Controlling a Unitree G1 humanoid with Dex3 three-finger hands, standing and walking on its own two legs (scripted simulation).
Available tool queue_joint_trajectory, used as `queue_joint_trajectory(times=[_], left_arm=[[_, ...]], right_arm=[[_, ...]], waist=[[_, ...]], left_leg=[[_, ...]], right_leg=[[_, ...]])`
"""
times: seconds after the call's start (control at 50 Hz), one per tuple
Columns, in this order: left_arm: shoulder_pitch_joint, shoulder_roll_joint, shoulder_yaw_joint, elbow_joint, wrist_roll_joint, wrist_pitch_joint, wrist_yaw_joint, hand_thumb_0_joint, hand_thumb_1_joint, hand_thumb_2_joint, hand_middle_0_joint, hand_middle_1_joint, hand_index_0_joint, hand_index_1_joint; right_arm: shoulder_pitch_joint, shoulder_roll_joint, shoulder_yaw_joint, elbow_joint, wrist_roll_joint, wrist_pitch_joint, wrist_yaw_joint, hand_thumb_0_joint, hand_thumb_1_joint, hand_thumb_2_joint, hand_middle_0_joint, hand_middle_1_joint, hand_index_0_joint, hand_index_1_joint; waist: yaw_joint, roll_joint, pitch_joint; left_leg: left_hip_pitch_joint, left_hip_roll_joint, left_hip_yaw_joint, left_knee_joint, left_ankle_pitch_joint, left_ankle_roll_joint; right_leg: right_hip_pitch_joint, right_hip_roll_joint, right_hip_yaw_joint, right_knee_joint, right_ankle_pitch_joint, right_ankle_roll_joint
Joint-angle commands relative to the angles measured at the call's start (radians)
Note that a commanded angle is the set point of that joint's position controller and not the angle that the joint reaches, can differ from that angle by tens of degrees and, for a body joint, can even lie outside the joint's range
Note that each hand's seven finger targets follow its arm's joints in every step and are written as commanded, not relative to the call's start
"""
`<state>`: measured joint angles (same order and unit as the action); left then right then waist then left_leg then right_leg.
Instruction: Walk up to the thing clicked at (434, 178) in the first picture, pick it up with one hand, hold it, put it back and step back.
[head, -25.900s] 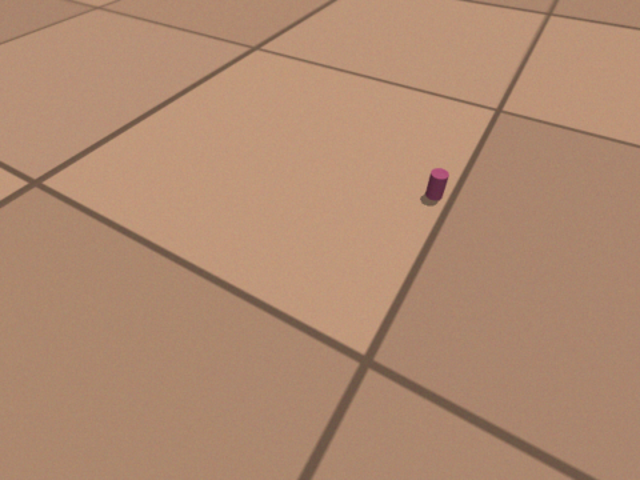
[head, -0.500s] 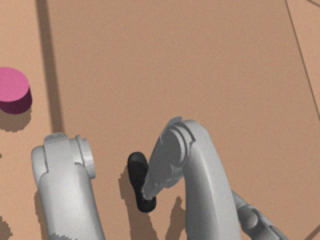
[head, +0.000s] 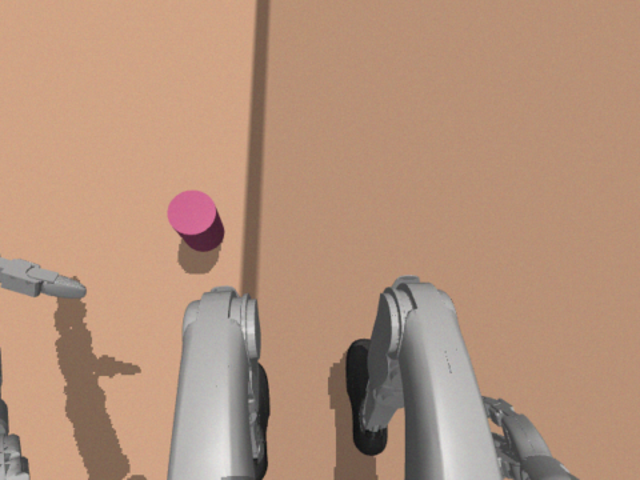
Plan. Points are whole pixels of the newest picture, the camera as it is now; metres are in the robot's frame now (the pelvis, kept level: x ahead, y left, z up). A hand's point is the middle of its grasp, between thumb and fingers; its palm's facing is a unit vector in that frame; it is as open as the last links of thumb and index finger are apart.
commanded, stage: home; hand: left
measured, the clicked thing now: (198, 223) +0.47 +0.22 -0.32
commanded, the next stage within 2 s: none
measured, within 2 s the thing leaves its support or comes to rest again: neither
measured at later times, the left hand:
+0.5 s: hand out of the picture +0.30 +0.26 +0.12, palm faces +0.18 -0.90 -0.40, open 17.4 cm
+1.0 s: hand out of the picture +0.24 +0.19 +0.28, palm faces +0.18 -0.94 -0.29, open 17.4 cm
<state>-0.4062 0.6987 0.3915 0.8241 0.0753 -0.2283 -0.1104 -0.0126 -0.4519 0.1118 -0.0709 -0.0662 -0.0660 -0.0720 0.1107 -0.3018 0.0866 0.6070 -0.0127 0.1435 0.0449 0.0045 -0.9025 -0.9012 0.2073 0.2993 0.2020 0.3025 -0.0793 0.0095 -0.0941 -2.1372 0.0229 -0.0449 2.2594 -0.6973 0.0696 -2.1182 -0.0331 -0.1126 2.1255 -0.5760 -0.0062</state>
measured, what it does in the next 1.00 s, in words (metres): rises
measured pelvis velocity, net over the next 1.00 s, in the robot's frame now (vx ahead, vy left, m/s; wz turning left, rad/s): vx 0.10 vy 0.00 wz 0.10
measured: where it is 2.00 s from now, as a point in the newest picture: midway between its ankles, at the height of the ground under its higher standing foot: (310, 430)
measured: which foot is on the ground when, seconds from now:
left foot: down 0.00-1.00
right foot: down 0.00-1.00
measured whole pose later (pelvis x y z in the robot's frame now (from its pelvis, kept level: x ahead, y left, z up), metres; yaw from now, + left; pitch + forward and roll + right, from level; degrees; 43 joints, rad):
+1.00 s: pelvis +0.10 +0.00 +0.34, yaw +6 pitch +9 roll -2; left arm 0.48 0.22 -0.04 -0.01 -0.02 0.28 0.16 -0.01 -0.52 0.07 -0.06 -0.05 -0.06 -0.06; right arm 0.29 -0.20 0.05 0.47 0.03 -0.07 -0.19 0.01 -0.90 -0.90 0.21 0.30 0.20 0.30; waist -0.03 0.05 -0.16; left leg -0.63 0.01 -0.01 0.98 -0.50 0.02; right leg -0.64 0.01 -0.06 0.92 -0.43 -0.01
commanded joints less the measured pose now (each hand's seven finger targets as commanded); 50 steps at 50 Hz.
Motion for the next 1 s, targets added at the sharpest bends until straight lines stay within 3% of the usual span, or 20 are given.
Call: queue_joint_trajectory(times=[0.0,0.08,0.16,0.18,0.24,0.3,0.36,0.46,0.54,0.56,0.58,0.62,0.64,0.76,0.82,0.98], left_arm=[[-0.051,0.181,0.016,-0.428,-0.017,0.055,0.069,0.000,-0.472,0.100,-0.060,-0.066,-0.060,-0.066],[0.052,0.182,0.025,-0.553,-0.020,0.129,0.140,0.000,-0.498,0.085,-0.057,-0.062,-0.058,-0.062],[0.149,0.095,-0.003,-0.557,-0.028,0.177,0.201,0.000,-0.520,0.072,-0.055,-0.059,-0.056,-0.058],[0.189,0.047,-0.028,-0.525,-0.027,0.187,0.210,0.000,-0.550,0.055,-0.052,-0.054,-0.053,-0.054],[0.215,-0.006,-0.056,-0.508,-0.036,0.212,0.232,0.000,-0.548,0.056,-0.052,-0.054,-0.053,-0.054],[0.266,-0.105,-0.125,-0.495,-0.045,0.242,0.244,0.000,-0.560,0.048,-0.050,-0.051,-0.051,-0.051],[0.324,-0.159,-0.163,-0.477,-0.051,0.272,0.248,0.000,-0.588,0.032,-0.048,-0.046,-0.048,-0.046],[0.434,-0.198,-0.200,-0.560,-0.064,0.327,0.262,0.000,-0.538,0.062,-0.053,-0.055,-0.053,-0.055],[0.520,-0.237,-0.228,-0.624,-0.073,0.366,0.278,0.000,-0.534,0.064,-0.053,-0.056,-0.053,-0.055],[0.529,-0.225,-0.223,-0.658,-0.075,0.373,0.283,0.000,-0.533,0.064,-0.053,-0.056,-0.054,-0.056],[0.553,-0.254,-0.246,-0.673,-0.077,0.383,0.286,0.000,-0.502,0.082,-0.056,-0.061,-0.057,-0.061],[0.603,-0.257,-0.253,-0.728,-0.079,0.400,0.294,0.000,-0.521,0.071,-0.055,-0.058,-0.055,-0.058],[0.630,-0.290,-0.283,-0.750,-0.083,0.410,0.295,0.000,-0.502,0.082,-0.056,-0.061,-0.057,-0.061],[0.750,-0.348,-0.351,-0.929,-0.089,0.454,0.302,0.000,-0.524,0.069,-0.054,-0.057,-0.054,-0.057],[0.837,-0.374,-0.367,-0.958,-0.087,0.467,0.296,0.000,-0.547,0.056,-0.052,-0.054,-0.052,-0.053],[0.846,-0.392,-0.373,-0.996,-0.084,0.456,0.273,0.000,-0.543,0.059,-0.052,-0.056,-0.052,-0.056]], right_arm=[[0.101,-0.218,-0.147,-0.146,0.046,-0.030,-0.046,0.000,-0.897,-0.903,0.201,0.301,0.201,0.301],[0.082,-0.175,-0.147,-0.168,0.063,-0.059,-0.087,0.000,-0.897,-0.903,0.201,0.301,0.201,0.301],[0.070,-0.127,-0.139,-0.158,0.065,-0.094,-0.128,0.000,-0.897,-0.902,0.201,0.301,0.201,0.301],[0.067,-0.117,-0.137,-0.154,0.063,-0.102,-0.136,0.000,-0.897,-0.903,0.201,0.301,0.201,0.301],[0.078,-0.105,-0.136,-0.150,0.062,-0.124,-0.155,0.000,-0.897,-0.903,0.201,0.301,0.201,0.301],[0.089,-0.096,-0.130,-0.143,0.058,-0.146,-0.164,0.000,-0.897,-0.903,0.201,0.301,0.201,0.301],[0.103,-0.090,-0.127,-0.132,0.047,-0.163,-0.166,0.000,-0.897,-0.903,0.201,0.301,0.201,0.301],[0.110,-0.084,-0.126,-0.159,0.045,-0.177,-0.173,0.000,-0.897,-0.903,0.201,0.301,0.201,0.301],[0.105,-0.071,-0.120,-0.186,0.052,-0.189,-0.185,0.000,-0.897,-0.903,0.201,0.301,0.201,0.301],[0.110,-0.070,-0.118,-0.196,0.053,-0.192,-0.190,0.000,-0.897,-0.902,0.201,0.301,0.201,0.301],[0.106,-0.068,-0.119,-0.206,0.056,-0.195,-0.194,0.000,-0.897,-0.902,0.201,0.301,0.201,0.301],[0.120,-0.061,-0.114,-0.223,0.057,-0.201,-0.204,0.000,-0.898,-0.902,0.201,0.301,0.201,0.301],[0.119,-0.054,-0.110,-0.231,0.058,-0.204,-0.208,0.000,-0.898,-0.902,0.201,0.301,0.201,0.301],[0.127,-0.034,-0.102,-0.273,0.055,-0.232,-0.232,0.000,-0.897,-0.902,0.201,0.301,0.201,0.301],[0.128,-0.027,-0.102,-0.282,0.050,-0.248,-0.238,0.000,-0.897,-0.902,0.201,0.301,0.201,0.301],[0.119,-0.028,-0.097,-0.294,0.037,-0.285,-0.239,0.000,-0.899,-0.902,0.201,0.301,0.201,0.301]], waist=[[-0.001,0.087,-0.715],[0.028,0.077,-0.694],[0.030,0.086,-0.618],[0.025,0.093,-0.588],[0.029,0.101,-0.572],[0.018,0.118,-0.535],[0.013,0.094,-0.497],[0.034,0.078,-0.465],[0.038,0.086,-0.390],[0.053,0.090,-0.384],[0.041,0.084,-0.362],[0.053,0.091,-0.333],[0.048,0.088,-0.308],[0.043,0.074,-0.209],[0.045,0.039,-0.148],[0.040,0.014,-0.056]], left_leg=[[0.511,-0.013,-0.041,-0.481,0.003,-0.024],[0.563,-0.015,-0.005,-0.579,-0.030,-0.021],[0.668,-0.018,0.014,-0.684,0.009,-0.023],[0.702,-0.017,0.016,-0.711,0.037,-0.025],[0.817,-0.016,0.024,-0.763,0.162,-0.029],[0.947,-0.017,0.019,-0.846,0.240,-0.037],[1.040,-0.013,0.009,-0.911,0.346,-0.041],[1.201,-0.010,0.008,-1.049,0.420,-0.048],[1.295,-0.008,0.007,-1.156,0.443,-0.058],[1.328,-0.008,0.010,-1.182,0.444,-0.056],[1.351,-0.009,0.010,-1.207,0.440,-0.060],[1.391,-0.013,0.016,-1.259,0.428,-0.057],[1.419,-0.011,0.014,-1.290,0.421,-0.060],[1.503,-0.009,0.006,-1.402,0.398,-0.060],[1.514,-0.010,0.004,-1.433,0.396,-0.058],[1.530,-0.007,0.007,-1.486,0.369,-0.055]], right_leg=[[0.508,0.044,0.031,-0.363,-0.024,-0.024],[0.685,0.039,0.104,-0.506,-0.092,-0.015],[0.792,0.037,0.131,-0.622,-0.071,-0.017],[0.808,0.039,0.126,-0.641,-0.043,-0.020],[0.876,0.042,0.119,-0.698,0.076,-0.026],[0.940,0.043,0.099,-0.767,0.155,-0.032],[1.023,0.045,0.088,-0.830,0.250,-0.033],[1.200,0.045,0.086,-0.963,0.315,-0.030],[1.298,0.047,0.078,-1.051,0.320,-0.028],[1.331,0.047,0.078,-1.081,0.321,-0.027],[1.347,0.048,0.074,-1.100,0.316,-0.025],[1.406,0.050,0.075,-1.156,0.315,-0.023],[1.424,0.052,0.069,-1.178,0.308,-0.022],[1.516,0.062,0.055,-1.282,0.290,-0.019],[1.533,0.069,0.045,-1.311,0.282,-0.019],[1.556,0.066,0.046,-1.354,0.259,-0.017]])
